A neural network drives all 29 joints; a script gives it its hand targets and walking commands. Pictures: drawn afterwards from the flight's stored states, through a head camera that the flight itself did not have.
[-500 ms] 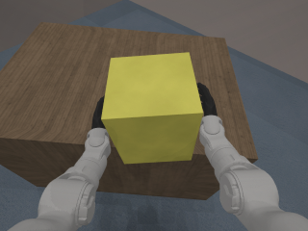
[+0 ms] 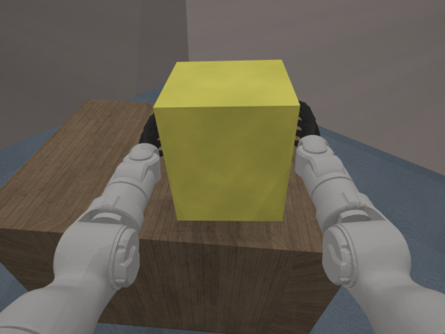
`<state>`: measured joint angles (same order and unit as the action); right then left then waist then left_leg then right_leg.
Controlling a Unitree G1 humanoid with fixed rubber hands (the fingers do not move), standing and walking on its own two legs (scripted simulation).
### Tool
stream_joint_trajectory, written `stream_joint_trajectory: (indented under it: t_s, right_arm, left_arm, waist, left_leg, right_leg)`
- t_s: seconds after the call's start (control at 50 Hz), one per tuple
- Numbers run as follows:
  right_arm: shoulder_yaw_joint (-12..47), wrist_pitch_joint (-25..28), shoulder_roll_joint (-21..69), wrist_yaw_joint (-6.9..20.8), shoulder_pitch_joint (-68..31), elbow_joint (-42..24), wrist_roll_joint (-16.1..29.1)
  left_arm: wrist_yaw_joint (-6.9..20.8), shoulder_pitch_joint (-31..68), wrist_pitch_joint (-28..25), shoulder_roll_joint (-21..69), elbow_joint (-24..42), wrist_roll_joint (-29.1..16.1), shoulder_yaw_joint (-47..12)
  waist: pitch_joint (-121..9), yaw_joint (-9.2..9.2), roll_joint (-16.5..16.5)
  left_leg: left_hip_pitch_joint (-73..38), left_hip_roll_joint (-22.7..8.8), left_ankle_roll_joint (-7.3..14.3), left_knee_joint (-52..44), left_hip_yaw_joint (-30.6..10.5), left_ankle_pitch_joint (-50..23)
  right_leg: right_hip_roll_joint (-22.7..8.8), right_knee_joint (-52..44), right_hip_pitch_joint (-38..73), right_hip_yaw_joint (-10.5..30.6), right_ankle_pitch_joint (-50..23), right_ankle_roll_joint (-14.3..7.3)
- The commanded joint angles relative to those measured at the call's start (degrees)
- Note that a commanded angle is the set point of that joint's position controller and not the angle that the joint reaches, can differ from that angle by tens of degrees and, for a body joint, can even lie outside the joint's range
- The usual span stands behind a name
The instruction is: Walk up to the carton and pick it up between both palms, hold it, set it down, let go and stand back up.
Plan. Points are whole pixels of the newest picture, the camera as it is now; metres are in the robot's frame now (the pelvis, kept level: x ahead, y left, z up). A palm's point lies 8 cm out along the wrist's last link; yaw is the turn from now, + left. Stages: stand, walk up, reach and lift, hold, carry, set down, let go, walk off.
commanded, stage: reach and lift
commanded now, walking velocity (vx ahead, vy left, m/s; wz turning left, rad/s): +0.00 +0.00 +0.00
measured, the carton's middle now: (229, 140) +0.44 +0.00 +0.16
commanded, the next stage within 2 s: hold in 1.18 s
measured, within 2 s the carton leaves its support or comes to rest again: neither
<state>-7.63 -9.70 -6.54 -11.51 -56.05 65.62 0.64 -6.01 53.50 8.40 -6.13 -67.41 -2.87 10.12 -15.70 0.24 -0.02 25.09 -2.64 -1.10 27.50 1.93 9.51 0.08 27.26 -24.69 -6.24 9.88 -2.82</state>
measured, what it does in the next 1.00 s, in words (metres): stands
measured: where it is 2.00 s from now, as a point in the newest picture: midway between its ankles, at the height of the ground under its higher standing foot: outside the picture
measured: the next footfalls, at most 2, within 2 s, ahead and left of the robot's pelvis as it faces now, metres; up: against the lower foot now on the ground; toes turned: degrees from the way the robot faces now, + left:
none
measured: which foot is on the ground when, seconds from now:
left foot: down 0.00-1.00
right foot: down 0.00-1.00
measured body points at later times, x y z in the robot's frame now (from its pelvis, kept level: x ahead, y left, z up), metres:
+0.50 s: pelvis +0.01 +0.00 +0.01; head -0.04 +0.01 +0.46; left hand +0.41 +0.18 +0.16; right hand +0.43 -0.12 +0.20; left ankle +0.04 +0.13 -0.74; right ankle +0.04 -0.09 -0.74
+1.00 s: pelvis +0.00 +0.01 +0.01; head -0.05 +0.01 +0.46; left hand +0.41 +0.17 +0.17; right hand +0.42 -0.13 +0.20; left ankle +0.04 +0.13 -0.74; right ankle +0.04 -0.09 -0.74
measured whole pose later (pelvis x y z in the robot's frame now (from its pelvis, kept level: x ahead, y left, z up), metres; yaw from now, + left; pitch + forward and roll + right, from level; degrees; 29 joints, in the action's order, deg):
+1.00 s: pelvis +0.00 +0.01 +0.01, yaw +0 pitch +1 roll +0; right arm -7.6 -17.5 -3.0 -12.3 -53.2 54.4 0.7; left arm -3.8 43.2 25.4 -4.4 -41.1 3.2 15.0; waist -9.2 1.6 0.0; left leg 15.0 -2.1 -1.2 22.5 1.6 8.2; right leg 0.1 21.4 -14.0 -6.2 8.1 -2.1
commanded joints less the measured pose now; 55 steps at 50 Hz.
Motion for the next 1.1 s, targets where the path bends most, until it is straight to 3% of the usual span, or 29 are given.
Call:
stream_joint_trajectory:
  t_s: [0.0,0.12,0.14,0.24,0.26,0.36,0.44,0.6,0.66,0.8,0.9,1.02,1.06,1.08]
  right_arm:
    - [6.8,2.8,50.3,9.1,-42.7,-15.8,6.5]
    - [10.1,2.6,49.7,7.5,-41.9,-23.4,6.9]
    - [11.8,2.4,49.7,7.1,-41.2,-25.0,8.1]
    - [16.1,0.3,50.3,5.7,-37.4,-28.7,10.2]
    - [15.9,-0.5,49.8,5.5,-36.1,-26.6,10.0]
    - [16.8,-1.4,50.2,5.5,-35.1,-29.5,11.1]
    - [15.1,-2.2,48.2,5.9,-34.4,-28.6,11.1]
    - [15.8,-2.2,47.2,7.1,-37.4,-31.3,12.5]
    - [14.9,-3.0,46.5,7.6,-37.3,-28.5,12.3]
    - [16.7,-2.8,48.2,7.8,-40.1,-32.3,13.5]
    - [16.4,-3.3,48.1,8.0,-41.3,-31.6,13.6]
    - [17.6,-4.1,47.7,7.6,-40.4,-33.5,15.3]
    - [17.6,-4.3,47.8,7.7,-41.7,-33.5,15.0]
    - [17.4,-4.5,47.4,7.7,-41.2,-33.2,15.0]
  left_arm:
    - [9.8,50.1,0.4,41.0,26.9,8.3,-0.9]
    - [11.4,43.8,3.9,40.8,30.5,8.6,-1.8]
    - [11.4,42.4,4.6,41.0,33.0,8.3,-2.7]
    - [11.9,40.8,7.0,40.6,40.8,7.5,-6.8]
    - [12.1,41.2,7.4,39.8,41.2,7.8,-6.8]
    - [11.7,43.7,9.0,42.5,48.8,5.4,-13.5]
    - [11.3,43.1,10.1,43.2,48.0,4.8,-15.7]
    - [10.2,44.3,11.8,45.5,49.8,3.5,-18.0]
    - [9.9,44.5,12.4,44.6,47.8,4.1,-16.3]
    - [9.3,46.1,13.0,45.9,51.1,3.0,-17.6]
    - [9.1,46.7,13.7,44.8,50.0,2.9,-16.6]
    - [9.1,46.0,14.8,44.5,53.1,2.5,-17.4]
    - [9.0,46.3,15.1,44.0,52.0,2.6,-16.8]
    - [8.9,46.7,15.2,44.7,52.8,2.4,-17.3]
  waist:
    - [-12.3,-0.04,0.2]
    - [-14.1,1.11,-1.4]
    - [-16.7,1.14,-1.2]
    - [-19.0,2.12,-0.4]
    - [-17.3,2.5,-0.1]
    - [-20.3,4.91,2.1]
    - [-18.1,6.52,3.5]
    - [-19.9,5.62,4.6]
    - [-16.7,5.61,4.0]
    - [-20.2,4.58,3.7]
    - [-18.9,3.96,2.8]
    - [-20.1,4.23,3.4]
    - [-19.6,3.6,2.9]
    - [-19.5,4.19,3.4]
  left_leg:
    - [-8.7,5.8,2.3,-8.4,-3.3,2.0]
    - [-11.0,6.6,1.9,-8.8,-2.5,-3.8]
    - [-12.0,6.7,1.7,-8.4,-2.6,-7.0]
    - [-14.0,7.1,0.9,-7.7,-2.9,-11.0]
    - [-13.6,7.3,0.8,-7.9,-3.0,-9.6]
    - [-16.8,6.7,-0.7,-7.2,-3.9,-13.0]
    - [-18.2,6.1,-1.4,-7.3,-4.7,-11.3]
    - [-21.1,5.5,-1.9,-7.4,-4.9,-11.2]
    - [-20.5,5.4,-1.5,-8.0,-4.7,-8.6]
    - [-20.6,5.5,-1.2,-7.9,-4.6,-9.6]
    - [-19.2,5.6,-0.7,-8.4,-4.3,-7.8]
    - [-19.7,5.7,-0.9,-7.6,-4.1,-10.6]
    - [-19.4,5.9,-0.7,-8.0,-4.2,-9.0]
    - [-20.0,5.7,-0.8,-8.1,-4.4,-9.1]
  right_leg:
    - [-0.4,-7.7,28.1,8.4,-5.5,4.2]
    - [0.6,-8.0,34.6,6.9,-14.3,5.1]
    - [1.0,-7.5,36.4,6.4,-18.3,5.3]
    - [1.2,-6.6,39.1,5.8,-24.4,6.5]
    - [1.0,-6.7,38.6,5.9,-23.5,6.6]
    - [2.0,-6.8,36.1,4.8,-22.6,6.3]
    - [2.3,-8.1,32.1,4.4,-17.8,5.8]
    - [3.0,-9.0,29.0,4.0,-14.2,4.8]
    - [2.7,-9.8,27.4,4.1,-10.9,4.8]
    - [2.8,-9.1,28.4,4.1,-11.9,4.7]
    - [2.6,-9.5,27.7,4.1,-9.9,4.8]
    - [2.6,-9.1,29.7,4.6,-13.5,4.9]
    - [2.6,-9.3,29.1,4.4,-11.6,4.8]
    - [2.7,-9.2,28.4,4.4,-11.3,4.7]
